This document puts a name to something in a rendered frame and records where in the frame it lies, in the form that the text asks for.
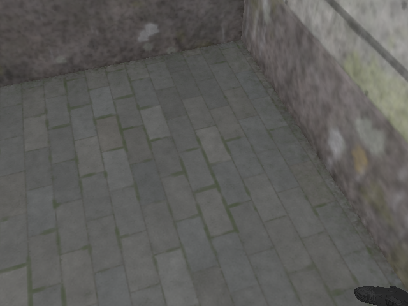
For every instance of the right robot hand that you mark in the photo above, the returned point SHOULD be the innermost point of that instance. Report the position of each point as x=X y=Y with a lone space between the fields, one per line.
x=382 y=296

